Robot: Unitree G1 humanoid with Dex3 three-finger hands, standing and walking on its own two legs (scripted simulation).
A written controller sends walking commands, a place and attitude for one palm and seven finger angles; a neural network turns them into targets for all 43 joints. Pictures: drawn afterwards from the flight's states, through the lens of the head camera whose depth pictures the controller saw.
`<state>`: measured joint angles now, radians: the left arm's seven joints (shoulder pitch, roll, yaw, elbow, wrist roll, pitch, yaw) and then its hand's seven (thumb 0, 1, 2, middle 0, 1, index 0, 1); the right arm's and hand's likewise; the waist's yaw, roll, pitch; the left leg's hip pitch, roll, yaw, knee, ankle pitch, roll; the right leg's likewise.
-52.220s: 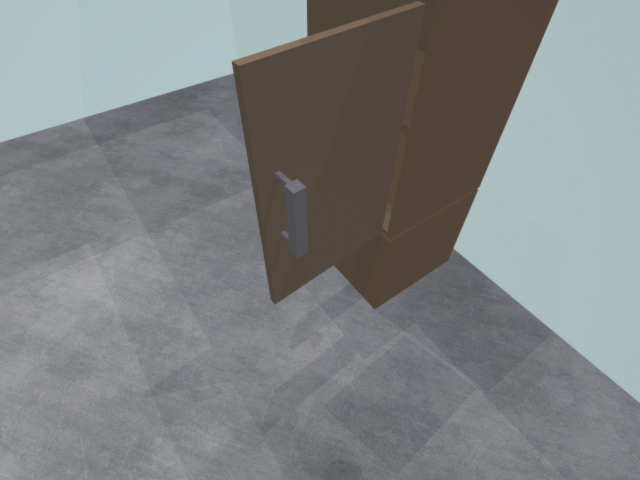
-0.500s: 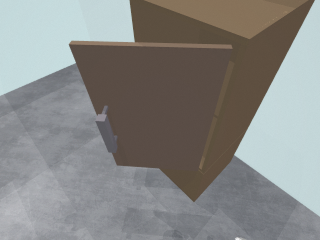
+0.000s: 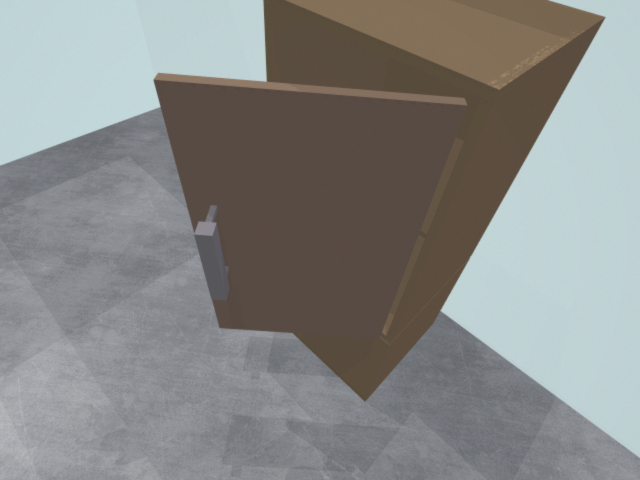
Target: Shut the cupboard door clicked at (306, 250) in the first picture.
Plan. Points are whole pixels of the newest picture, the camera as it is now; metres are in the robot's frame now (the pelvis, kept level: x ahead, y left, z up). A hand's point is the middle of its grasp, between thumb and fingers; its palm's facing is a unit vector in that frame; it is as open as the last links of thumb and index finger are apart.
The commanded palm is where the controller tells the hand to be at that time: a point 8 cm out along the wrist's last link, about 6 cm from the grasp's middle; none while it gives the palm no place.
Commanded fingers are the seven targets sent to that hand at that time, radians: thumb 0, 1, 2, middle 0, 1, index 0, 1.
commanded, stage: come to a stop and stand still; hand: left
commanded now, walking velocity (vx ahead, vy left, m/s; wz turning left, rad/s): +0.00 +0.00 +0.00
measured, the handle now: (216, 254) +0.46 +0.20 -0.03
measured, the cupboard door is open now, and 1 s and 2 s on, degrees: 42 42 42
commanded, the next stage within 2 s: look again from close up in 0.78 s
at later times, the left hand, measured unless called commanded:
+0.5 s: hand out of the picture -0.03 +0.21 -0.18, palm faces +0.00 -0.99 -0.16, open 7.3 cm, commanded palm none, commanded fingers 0.00 0.90 0.90 -0.20 -0.30 -0.20 -0.30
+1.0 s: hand out of the picture -0.02 +0.21 -0.17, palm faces -0.01 -0.99 -0.17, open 7.3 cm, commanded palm none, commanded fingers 0.00 0.90 0.90 -0.20 -0.30 -0.20 -0.30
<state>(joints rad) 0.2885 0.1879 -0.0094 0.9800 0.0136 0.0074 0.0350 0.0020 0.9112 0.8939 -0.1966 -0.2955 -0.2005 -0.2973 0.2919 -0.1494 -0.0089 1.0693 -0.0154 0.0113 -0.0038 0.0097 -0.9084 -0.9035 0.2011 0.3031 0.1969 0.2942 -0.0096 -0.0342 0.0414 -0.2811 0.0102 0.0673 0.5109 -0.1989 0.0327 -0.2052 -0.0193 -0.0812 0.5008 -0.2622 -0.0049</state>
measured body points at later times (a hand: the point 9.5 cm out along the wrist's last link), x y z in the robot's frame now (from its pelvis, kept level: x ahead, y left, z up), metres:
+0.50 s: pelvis +0.00 +0.04 +0.00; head +0.01 +0.06 +0.45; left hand -0.03 +0.26 -0.16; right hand +0.02 -0.19 -0.15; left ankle +0.05 +0.10 -0.74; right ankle +0.01 -0.12 -0.74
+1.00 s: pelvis +0.01 +0.04 +0.01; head +0.01 +0.05 +0.46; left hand -0.02 +0.26 -0.16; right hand +0.00 -0.18 -0.15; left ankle +0.05 +0.10 -0.74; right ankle +0.01 -0.12 -0.74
